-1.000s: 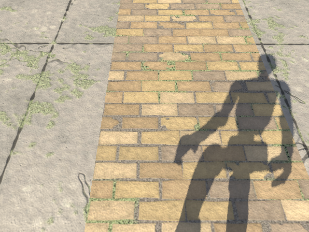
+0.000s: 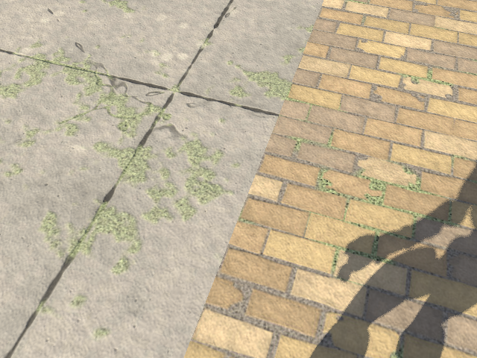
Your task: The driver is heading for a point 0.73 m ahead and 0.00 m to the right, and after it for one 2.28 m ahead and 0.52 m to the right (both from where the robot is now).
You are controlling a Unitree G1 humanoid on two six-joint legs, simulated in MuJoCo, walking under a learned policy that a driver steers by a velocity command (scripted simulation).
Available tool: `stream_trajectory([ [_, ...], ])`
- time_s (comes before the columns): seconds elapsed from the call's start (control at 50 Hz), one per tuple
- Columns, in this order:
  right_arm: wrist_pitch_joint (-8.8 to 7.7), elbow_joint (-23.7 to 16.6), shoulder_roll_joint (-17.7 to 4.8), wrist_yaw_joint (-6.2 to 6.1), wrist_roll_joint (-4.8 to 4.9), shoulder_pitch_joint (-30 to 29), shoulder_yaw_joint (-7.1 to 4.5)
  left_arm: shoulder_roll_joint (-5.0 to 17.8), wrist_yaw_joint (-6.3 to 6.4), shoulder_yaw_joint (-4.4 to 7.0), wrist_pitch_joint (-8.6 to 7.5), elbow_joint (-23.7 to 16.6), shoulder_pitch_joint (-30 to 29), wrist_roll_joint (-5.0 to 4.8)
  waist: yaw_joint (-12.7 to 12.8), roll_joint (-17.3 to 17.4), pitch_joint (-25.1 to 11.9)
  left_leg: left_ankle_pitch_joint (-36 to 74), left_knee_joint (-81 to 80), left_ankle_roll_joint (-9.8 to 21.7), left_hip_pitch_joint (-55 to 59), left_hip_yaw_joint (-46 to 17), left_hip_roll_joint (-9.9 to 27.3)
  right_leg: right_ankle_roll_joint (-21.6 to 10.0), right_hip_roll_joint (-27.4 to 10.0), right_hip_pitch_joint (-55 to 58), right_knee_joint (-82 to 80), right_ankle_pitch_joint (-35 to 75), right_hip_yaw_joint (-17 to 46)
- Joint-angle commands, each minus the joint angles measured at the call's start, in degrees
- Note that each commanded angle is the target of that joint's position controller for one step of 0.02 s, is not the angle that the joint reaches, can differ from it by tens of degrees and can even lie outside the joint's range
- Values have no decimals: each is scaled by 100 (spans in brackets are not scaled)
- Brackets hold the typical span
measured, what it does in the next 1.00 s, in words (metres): walks ahead: right foot, then left foot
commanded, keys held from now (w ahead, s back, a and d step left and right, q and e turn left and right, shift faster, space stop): w+q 0.16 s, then w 0.68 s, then w+e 0.04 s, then e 0.12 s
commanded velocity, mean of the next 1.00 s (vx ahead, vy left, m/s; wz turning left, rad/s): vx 0.49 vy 0.00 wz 0.19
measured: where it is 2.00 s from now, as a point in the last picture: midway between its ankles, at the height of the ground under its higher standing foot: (217, 289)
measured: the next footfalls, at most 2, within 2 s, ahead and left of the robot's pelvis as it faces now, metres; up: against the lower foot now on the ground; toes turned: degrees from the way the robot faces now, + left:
right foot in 0.36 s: +0.40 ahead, -0.11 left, +0.00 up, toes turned +11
left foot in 0.90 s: +0.62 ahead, +0.18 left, +0.00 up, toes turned +12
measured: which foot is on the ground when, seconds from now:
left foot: down 0.00-0.38, up 0.40-0.88, down 0.90-1.00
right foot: up 0.00-0.34, down 0.36-0.90, up 0.92-1.00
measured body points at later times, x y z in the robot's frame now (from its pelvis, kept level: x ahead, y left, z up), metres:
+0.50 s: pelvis +0.29 -0.04 +0.00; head +0.31 -0.04 +0.45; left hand +0.39 +0.25 -0.10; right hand +0.41 -0.29 -0.12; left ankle +0.16 +0.07 -0.64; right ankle +0.36 -0.12 -0.73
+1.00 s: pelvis +0.53 +0.07 +0.00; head +0.56 +0.09 +0.45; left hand +0.51 +0.35 -0.14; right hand +0.76 -0.14 -0.08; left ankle +0.58 +0.17 -0.73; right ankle +0.43 -0.10 -0.64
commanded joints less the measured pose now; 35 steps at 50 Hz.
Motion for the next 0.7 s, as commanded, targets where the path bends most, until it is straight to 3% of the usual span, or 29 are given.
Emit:
stream_trajectory([
  [0.02, -74, -451, -514, -56, -32, 66, -100, 706, 35, 226, -47, -571, -34, 103, 148, 58, -605, 1202, -1613, 1166, 1391, -2218, 1544, 61, -457, -1292, -437, 448, 362],
  [0.06, -91, -460, -685, -120, -8, 178, -140, 559, 62, 213, 64, -669, -108, 165, 192, 132, -458, 1671, -1714, 1175, 932, -1867, 1413, 244, -418, -1213, -988, 704, 207],
  [0.1, -83, -434, -853, -203, 9, 398, -186, 480, 89, 187, 103, -862, -566, 197, 73, 214, -314, 1799, -1740, 1077, 721, -1627, 1250, 389, -299, -1288, -1797, 1354, 107],
  [0.16, -23, -398, -858, -263, 55, 693, -193, 328, 51, 124, 81, -1071, -1233, 159, -203, 414, -267, 1351, -1583, 772, 653, -1445, 964, 388, -7, -1002, -3182, 2444, 72],
  [0.22, -12, -291, -790, -268, 59, 967, -159, 348, -39, 101, 31, -1207, -1611, 81, -427, 565, -266, 911, -1488, 646, 900, -1586, 1102, 316, 114, -736, -3871, 3009, 43],
  [0.26, -1, -201, -733, -273, 57, 1142, -134, 449, -106, 116, -24, -1306, -1778, 78, -492, 570, -223, 881, -1217, 630, 1393, -1831, 1312, 187, 111, -864, -4123, 2808, 113],
  [0.32, 48, -175, -821, -300, 14, 1127, -158, 638, -159, 174, -101, -1351, -1626, 79, -339, 726, -224, 1446, -790, 535, 1979, -2160, 1577, -82, 168, -705, -4374, 2040, 61],
  [0.34, 64, -205, -825, -299, 13, 1014, -153, 715, -147, 220, -123, -1262, -1250, 89, -114, 772, -360, 2138, -462, 453, 2021, -2101, 1473, -219, 277, -193, -4586, 1978, -71],
  [0.36, 63, -265, -710, -280, -9, 896, -104, 892, -120, 307, -142, -1096, -588, 139, 201, 691, -816, 2768, 293, 314, 1857, -1883, 1174, -438, 174, 834, -4592, 2176, -3],
  [0.38, 46, -409, -539, -268, -91, 791, -12, 1196, -87, 385, -137, -978, 409, 194, 633, 218, -1621, 1941, 1803, 109, 1036, -1497, 821, -845, -673, 2387, -4385, 2410, 877],
  [0.4, -36, -351, -162, -244, 67, 1718, 98, 1576, -121, 525, -61, -703, 1128, 190, 417, -1579, -2355, -1007, 3834, -357, -1166, -956, -57, -1839, -1845, 4475, -4694, 1395, 3316],
  [0.42, -86, -271, -511, -237, 112, 1662, 74, 1069, -156, 401, -32, -662, 1164, 19, 499, -1405, -2066, -2289, 4520, -351, -2049, -1272, 132, -1777, -2031, 4437, -5242, 194, 4239],
  [0.44, -101, -389, -837, -221, 140, 980, -8, 755, -137, 309, 1, -745, 774, -11, 565, -756, -1154, -1827, 4732, -334, -2379, -1227, 408, -1505, -1819, 3669, -5367, -48, 3495],
  [0.46, -108, -506, -791, -221, 71, 530, 11, 682, -129, 252, 58, -842, 370, 52, 428, -202, -693, -1355, 4534, -335, -2235, -919, 696, -1340, -1579, 2850, -5498, 395, 2801],
  [0.48, -121, -579, -711, -212, -26, 301, 1, 596, -148, 212, 78, -844, 158, 88, 291, -63, -324, -1071, 4141, -359, -2124, -789, 873, -1321, -1370, 2212, -5674, 965, 2391],
  [0.5, -108, -582, -644, -206, -56, 353, -17, 519, -156, 170, 65, -846, 70, 134, 131, -197, -301, -887, 3847, -367, -1815, -751, 1048, -1244, -1179, 1855, -5791, 1402, 2056],
  [0.56, -49, -557, -366, -205, -37, 475, 36, 606, -168, 186, 34, -730, 162, 79, 13, -449, -330, -694, 3192, -481, -1556, -512, 1154, -1304, -961, 1503, -6062, 2257, 1401],
  [0.6, -50, -695, -287, -218, -70, 95, 79, 796, -126, 239, 53, -650, 285, 55, 83, -367, -268, -258, 2536, -579, -1703, -420, 1210, -1341, -967, 1497, -6198, 2629, 1127],
  [0.7, -107, -873, -172, -145, -27, -785, 145, 930, -71, 257, 158, -455, 677, -29, 394, -370, -146, 1150, 855, -620, -1296, -211, 1025, -1069, -728, 1537, -6212, 2590, 489],
])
